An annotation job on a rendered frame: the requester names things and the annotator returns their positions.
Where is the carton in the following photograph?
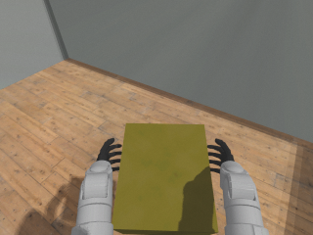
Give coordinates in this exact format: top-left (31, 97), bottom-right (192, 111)
top-left (112, 123), bottom-right (219, 235)

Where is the robot right hand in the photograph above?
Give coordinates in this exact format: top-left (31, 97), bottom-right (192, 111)
top-left (207, 138), bottom-right (235, 174)

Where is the robot left hand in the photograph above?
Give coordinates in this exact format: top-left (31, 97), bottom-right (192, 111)
top-left (97, 138), bottom-right (122, 171)

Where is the robot left forearm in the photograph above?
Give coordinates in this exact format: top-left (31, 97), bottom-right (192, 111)
top-left (70, 160), bottom-right (113, 235)

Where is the robot right forearm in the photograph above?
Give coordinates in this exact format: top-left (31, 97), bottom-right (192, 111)
top-left (220, 161), bottom-right (270, 235)

